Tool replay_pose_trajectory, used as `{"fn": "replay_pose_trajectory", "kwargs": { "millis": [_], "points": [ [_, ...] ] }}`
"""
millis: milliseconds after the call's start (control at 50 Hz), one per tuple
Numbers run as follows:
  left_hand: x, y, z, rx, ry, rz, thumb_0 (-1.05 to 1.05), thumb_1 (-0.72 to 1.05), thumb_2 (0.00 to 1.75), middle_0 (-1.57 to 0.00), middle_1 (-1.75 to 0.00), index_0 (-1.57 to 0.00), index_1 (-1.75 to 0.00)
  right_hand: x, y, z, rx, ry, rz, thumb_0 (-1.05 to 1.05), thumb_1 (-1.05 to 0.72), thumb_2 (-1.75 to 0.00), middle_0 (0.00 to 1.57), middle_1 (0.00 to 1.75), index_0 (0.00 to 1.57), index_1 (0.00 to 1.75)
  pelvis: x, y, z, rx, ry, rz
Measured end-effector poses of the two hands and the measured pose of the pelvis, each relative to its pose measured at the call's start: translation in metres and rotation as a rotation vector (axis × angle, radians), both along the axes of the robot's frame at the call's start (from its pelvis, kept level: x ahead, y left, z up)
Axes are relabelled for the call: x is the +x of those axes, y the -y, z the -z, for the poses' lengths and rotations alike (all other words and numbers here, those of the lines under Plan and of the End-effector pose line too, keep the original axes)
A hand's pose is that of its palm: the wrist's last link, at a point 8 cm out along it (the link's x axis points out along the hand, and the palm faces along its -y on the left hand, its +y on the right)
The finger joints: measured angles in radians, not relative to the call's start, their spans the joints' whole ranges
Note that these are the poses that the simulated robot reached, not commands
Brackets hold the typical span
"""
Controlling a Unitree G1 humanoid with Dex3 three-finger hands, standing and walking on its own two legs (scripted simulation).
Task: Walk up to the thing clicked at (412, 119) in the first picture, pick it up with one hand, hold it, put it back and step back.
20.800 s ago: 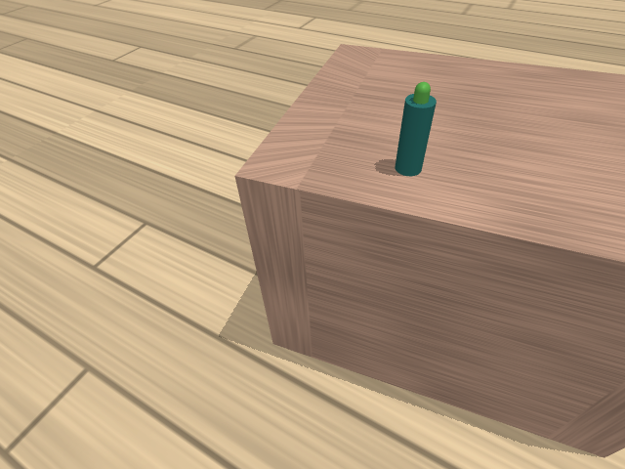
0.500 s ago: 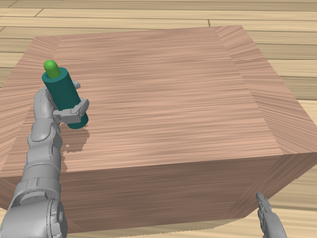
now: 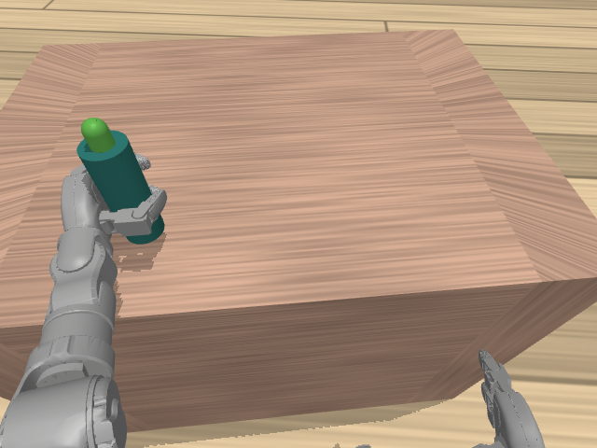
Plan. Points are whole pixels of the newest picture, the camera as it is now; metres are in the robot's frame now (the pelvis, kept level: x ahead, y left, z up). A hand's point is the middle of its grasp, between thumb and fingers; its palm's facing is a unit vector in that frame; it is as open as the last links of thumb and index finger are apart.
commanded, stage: lower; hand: left
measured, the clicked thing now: (121, 183) +0.46 +0.20 +0.13
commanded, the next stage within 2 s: loosen in 0.26 s
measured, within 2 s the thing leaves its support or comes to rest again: rests again in 0.18 s
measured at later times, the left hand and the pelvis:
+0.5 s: hand (141, 206) +0.46 +0.19 +0.08, palm faces +0.14 -0.99 +0.00, open 7.7 cm; pelvis +0.00 +0.00 -0.01, yaw +0 degrees
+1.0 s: hand (141, 204) +0.46 +0.19 +0.08, palm faces +0.13 -0.99 +0.01, open 15.1 cm; pelvis +0.00 -0.01 -0.01, yaw +0 degrees
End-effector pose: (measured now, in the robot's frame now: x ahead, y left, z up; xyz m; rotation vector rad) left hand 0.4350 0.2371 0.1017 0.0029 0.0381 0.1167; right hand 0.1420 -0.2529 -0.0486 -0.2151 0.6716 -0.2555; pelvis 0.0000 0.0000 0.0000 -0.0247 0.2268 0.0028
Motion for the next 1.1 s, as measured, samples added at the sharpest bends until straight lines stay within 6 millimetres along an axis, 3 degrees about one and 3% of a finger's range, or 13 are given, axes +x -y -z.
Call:
{"fn": "replay_pose_trajectory", "kwargs": {
  "millis": [460,640,800,1100],
  "points": [
    [-0.001,0.002,0.020,-0.004,0.014,-0.017,0.01,-0.15,1.17,-0.87,-1.10,-0.88,-1.10,0.005,0.001,-0.005,-0.012,0.019,-0.031,-0.01,0.50,-0.06,0.06,0.05,0.06,0.05,0.003,0.004,0.009,0.002,-0.023,-0.004],
    [0.000,0.001,0.018,-0.007,0.026,-0.019,0.00,-0.20,0.82,-0.91,-0.94,-0.92,-0.94,0.004,0.001,-0.004,-0.008,0.011,-0.033,-0.01,0.49,-0.05,0.06,0.05,0.06,0.05,0.005,0.005,0.010,0.003,-0.025,-0.005],
    [0.001,0.002,0.014,-0.008,0.031,-0.019,0.00,-0.36,0.49,-0.73,-0.67,-0.74,-0.66,0.003,0.002,-0.004,-0.004,0.008,-0.030,-0.01,0.50,-0.05,0.06,0.05,0.06,0.05,0.004,0.005,0.011,0.004,-0.022,-0.004],
    [0.001,-0.001,0.016,-0.007,0.026,-0.026,-0.01,-0.57,0.15,-0.29,-0.23,-0.29,-0.23,-0.001,0.007,-0.006,-0.018,0.004,-0.019,-0.01,0.51,-0.05,0.06,0.05,0.06,0.05,0.000,0.005,0.012,0.005,-0.023,-0.001]
  ]
}}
